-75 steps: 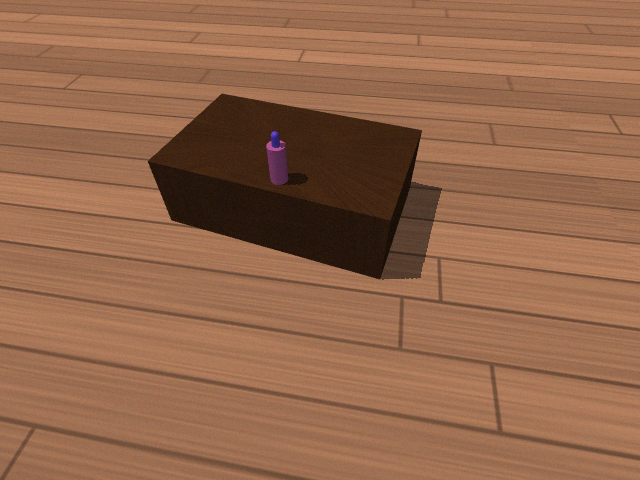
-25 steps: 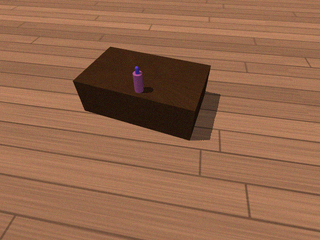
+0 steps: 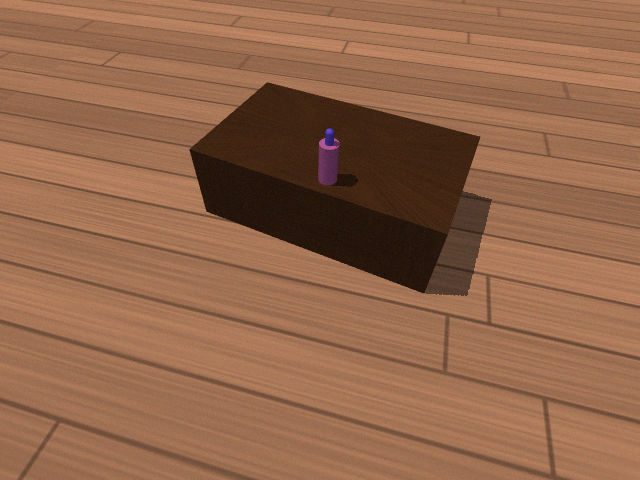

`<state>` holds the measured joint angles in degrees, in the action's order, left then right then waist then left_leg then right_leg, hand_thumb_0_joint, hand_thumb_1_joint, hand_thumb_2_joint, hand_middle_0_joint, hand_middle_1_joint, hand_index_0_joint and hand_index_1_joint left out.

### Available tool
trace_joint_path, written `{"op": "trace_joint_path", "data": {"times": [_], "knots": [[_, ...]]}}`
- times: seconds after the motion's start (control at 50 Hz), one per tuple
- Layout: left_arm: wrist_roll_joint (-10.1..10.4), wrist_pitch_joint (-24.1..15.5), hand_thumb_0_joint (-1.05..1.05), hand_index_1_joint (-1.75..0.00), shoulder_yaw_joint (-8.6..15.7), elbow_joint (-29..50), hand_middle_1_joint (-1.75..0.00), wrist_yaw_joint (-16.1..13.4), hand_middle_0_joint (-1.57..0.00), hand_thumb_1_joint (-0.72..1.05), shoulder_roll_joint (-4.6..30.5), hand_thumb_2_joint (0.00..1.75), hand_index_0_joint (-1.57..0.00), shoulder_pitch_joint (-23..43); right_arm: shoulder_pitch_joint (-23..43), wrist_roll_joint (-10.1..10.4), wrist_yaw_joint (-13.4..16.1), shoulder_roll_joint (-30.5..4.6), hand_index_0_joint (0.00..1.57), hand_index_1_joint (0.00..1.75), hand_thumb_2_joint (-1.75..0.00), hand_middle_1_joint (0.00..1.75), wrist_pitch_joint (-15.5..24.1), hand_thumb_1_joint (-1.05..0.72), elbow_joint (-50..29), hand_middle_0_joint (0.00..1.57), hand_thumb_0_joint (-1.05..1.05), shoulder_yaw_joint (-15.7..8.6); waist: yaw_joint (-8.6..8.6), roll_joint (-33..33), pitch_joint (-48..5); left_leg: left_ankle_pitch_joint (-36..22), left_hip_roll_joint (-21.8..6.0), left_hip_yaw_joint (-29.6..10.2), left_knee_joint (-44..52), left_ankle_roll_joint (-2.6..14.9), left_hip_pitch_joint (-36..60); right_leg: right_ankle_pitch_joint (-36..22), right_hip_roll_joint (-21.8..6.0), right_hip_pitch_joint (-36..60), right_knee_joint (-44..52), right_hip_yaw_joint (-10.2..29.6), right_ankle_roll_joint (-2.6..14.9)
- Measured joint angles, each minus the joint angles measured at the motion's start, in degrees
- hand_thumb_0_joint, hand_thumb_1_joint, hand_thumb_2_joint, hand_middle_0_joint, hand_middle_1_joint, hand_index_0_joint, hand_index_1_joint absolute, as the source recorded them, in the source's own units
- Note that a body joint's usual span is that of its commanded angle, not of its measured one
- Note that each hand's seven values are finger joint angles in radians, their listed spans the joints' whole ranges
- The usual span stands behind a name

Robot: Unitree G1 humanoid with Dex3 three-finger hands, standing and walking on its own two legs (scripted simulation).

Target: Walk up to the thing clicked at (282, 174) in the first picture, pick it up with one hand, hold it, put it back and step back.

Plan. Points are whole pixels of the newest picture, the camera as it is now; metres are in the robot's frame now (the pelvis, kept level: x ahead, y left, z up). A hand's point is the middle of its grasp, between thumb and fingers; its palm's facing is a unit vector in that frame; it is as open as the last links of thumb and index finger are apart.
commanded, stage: walk up
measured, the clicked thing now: (328, 155) +1.12 -0.05 -0.32
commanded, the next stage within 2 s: none
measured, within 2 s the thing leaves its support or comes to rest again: neither
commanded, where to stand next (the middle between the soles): +0.47 +0.12 m, yaw +0 degrees
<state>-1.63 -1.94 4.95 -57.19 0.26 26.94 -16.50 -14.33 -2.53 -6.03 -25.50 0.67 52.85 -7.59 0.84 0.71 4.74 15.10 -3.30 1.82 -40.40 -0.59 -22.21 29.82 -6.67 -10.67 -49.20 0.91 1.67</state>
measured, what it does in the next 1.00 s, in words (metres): walks ahead: right foot, then left foot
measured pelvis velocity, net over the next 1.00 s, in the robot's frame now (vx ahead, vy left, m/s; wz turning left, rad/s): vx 0.33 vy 0.13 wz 0.05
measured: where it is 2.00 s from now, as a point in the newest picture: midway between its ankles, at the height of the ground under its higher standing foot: (268, 413)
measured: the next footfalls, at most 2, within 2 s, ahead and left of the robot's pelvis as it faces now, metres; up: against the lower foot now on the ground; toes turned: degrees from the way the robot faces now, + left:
right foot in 0.32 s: +0.25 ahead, -0.09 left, +0.00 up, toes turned -3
left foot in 0.70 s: +0.36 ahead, +0.24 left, +0.00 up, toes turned +8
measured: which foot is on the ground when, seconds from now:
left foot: down 0.00-0.32, up 0.34-0.68, down 0.70-1.00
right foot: up 0.00-0.30, down 0.32-0.72, up 0.74-1.00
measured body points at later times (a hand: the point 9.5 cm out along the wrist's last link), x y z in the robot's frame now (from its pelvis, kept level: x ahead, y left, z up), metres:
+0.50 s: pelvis +0.17 +0.03 +0.01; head +0.18 +0.00 +0.46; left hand +0.20 +0.36 -0.07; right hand +0.26 -0.28 -0.12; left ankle +0.18 +0.17 -0.66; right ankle +0.21 -0.09 -0.71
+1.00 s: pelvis +0.33 +0.13 +0.02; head +0.36 +0.13 +0.47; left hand +0.37 +0.45 -0.09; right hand +0.40 -0.19 -0.09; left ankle +0.33 +0.23 -0.71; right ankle +0.42 +0.00 -0.68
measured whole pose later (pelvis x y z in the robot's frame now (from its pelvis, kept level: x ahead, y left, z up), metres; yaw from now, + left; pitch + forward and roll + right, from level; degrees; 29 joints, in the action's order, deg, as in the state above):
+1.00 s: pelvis +0.33 +0.13 +0.02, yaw +3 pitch -2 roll +1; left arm -0.5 -3.4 2.3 -49.8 2.1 24.4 -18.3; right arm -19.4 -0.6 -3.5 -23.3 3.4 44.9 -2.7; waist 1.3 1.1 5.0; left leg 17.4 -0.5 5.2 -31.6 2.1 -12.3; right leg 18.7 -4.5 -28.5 -48.4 -2.0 1.3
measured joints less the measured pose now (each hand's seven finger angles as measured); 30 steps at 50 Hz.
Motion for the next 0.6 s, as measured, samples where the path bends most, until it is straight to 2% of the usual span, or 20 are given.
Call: {"op": "trace_joint_path", "data": {"times": [0.04,0.08,0.16,0.22,0.28,0.32,0.34,0.38,0.44,0.52,0.6], "knots": [[0.7,0.5,0.01,-0.29,-0.8,0.0,-0.3,-0.1,-0.2,0.9,0.1,0.89,-0.2,0.9,-0.9,0.8,0.5,1.3,0.2,0.3,-0.9,0.3,0.3,-0.9,-0.7,0.2,0.01,0.7,0.92,0.5,-0.1,1.1,1.0,0.2,0.8,1.01,1.5,-0.6,3.1,-5.8,-11.3,2.3,1.29],[1.4,-0.1,0.01,-0.29,-1.4,0.8,-0.29,0.2,-0.2,0.9,0.0,0.89,-0.2,1.6,-2.1,1.2,1.0,2.5,0.2,0.3,-0.9,0.3,0.4,-0.9,-1.2,0.2,0.01,1.8,1.05,1.2,-0.1,0.9,1.8,0.9,3.8,1.69,4.3,-3.9,3.9,-10.4,-14.6,1.4,1.6],[1.6,-1.1,0.01,-0.29,-2.0,2.7,-0.29,1.4,-0.2,0.9,-1.3,0.89,-0.2,1.9,-4.6,1.1,1.3,3.8,0.2,0.3,-0.9,0.3,0.8,-0.9,-2.3,0.2,0.01,3.2,1.37,1.2,-0.5,0.4,3.2,1.6,9.6,2.46,9.5,-7.0,3.3,-14.6,-5.7,-2.1,0.14],[1.3,-1.4,0.01,-0.29,-2.2,4.0,-0.29,2.0,-0.2,0.9,-2.7,0.89,-0.2,2.1,-6.1,1.1,1.2,3.6,0.21,0.3,-0.9,0.3,1.2,-0.9,-3.5,0.21,0.01,3.7,1.83,-0.1,-0.3,1.4,3.7,1.5,11.2,2.62,12.2,-9.5,3.2,-15.1,3.3,-3.5,-0.24],[1.1,-2.0,0.01,-0.29,-2.0,5.2,-0.3,2.3,-0.2,0.9,-3.7,0.89,-0.2,1.7,-6.8,1.2,1.1,2.9,0.21,0.31,-0.9,0.3,0.7,-0.9,-4.5,0.21,0.01,3.9,2.01,-1.8,-0.3,4.6,3.7,1.3,9.1,2.23,13.4,-14.4,3.8,-13.2,11.1,-4.1,-0.09],[0.8,-3.0,0.01,-0.3,-1.7,6.3,-0.3,2.0,-0.2,0.9,-3.6,0.89,-0.2,0.9,-7.4,1.4,1.1,2.4,0.21,0.31,-0.9,0.3,0.3,-0.9,-5.2,0.21,0.01,4.0,1.57,-2.9,-0.7,8.8,3.1,0.8,3.7,2.28,12.5,-18.6,4.9,-10.5,15.0,-4.6,0.24],[0.5,-3.4,0.01,-0.3,-1.4,6.8,-0.3,1.6,-0.2,0.9,-3.8,0.89,-0.2,0.7,-7.1,1.4,1.4,2.2,0.21,0.31,-0.9,0.3,0.0,-0.9,-5.1,0.21,0.01,4.0,1.19,-3.9,-0.6,11.0,2.8,-0.3,-1.8,2.65,10.8,-18.6,5.5,-10.5,13.5,-5.3,0.28],[0.6,-3.7,0.01,-0.3,-1.6,7.4,-0.3,1.0,-0.2,0.9,-4.3,0.89,-0.2,0.5,-6.1,1.4,1.8,1.9,0.2,0.3,-0.9,0.3,-0.9,-0.9,-4.6,0.21,0.01,4.1,0.32,-5.1,-0.5,13.2,4.1,-3.2,-13.5,2.67,6.2,-15.9,5.6,-9.8,11.4,-6.1,0.54],[1.0,-3.7,0.01,-0.3,-2.2,8.1,-0.3,0.6,-0.2,0.9,-5.0,0.89,-0.21,-0.5,-4.5,1.6,2.0,1.0,0.2,0.3,-0.9,0.3,-1.0,-0.9,-4.4,0.2,0.01,4.1,-0.99,-6.4,-0.6,11.0,4.3,-4.8,-21.4,1.99,0.0,-14.7,5.2,-6.8,13.5,-6.7,0.66],[0.9,-3.9,0.01,-0.3,-2.3,8.6,-0.3,0.6,-0.2,0.9,-4.5,0.89,-0.21,-2.8,-2.7,1.4,1.3,0.2,0.2,0.3,-0.9,0.3,-0.5,-0.9,-5.4,0.2,0.01,3.4,-2.04,-6.5,-0.5,6.6,1.5,-5.5,-16.9,0.69,-5.2,-14.5,4.3,-3.1,17.2,-7.0,-0.31],[0.5,-3.9,0.01,-0.3,-1.8,8.9,-0.3,0.8,-0.2,0.9,-2.9,0.89,-0.21,-4.9,-1.4,0.9,0.4,-0.2,0.2,0.3,-0.9,0.3,-0.6,-0.9,-6.1,0.2,0.01,2.9,-3.04,-4.7,-0.4,3.8,-1.3,-3.7,-7.0,0.34,-6.2,-12.5,2.8,-0.5,18.1,-7.1,-1.17]]}}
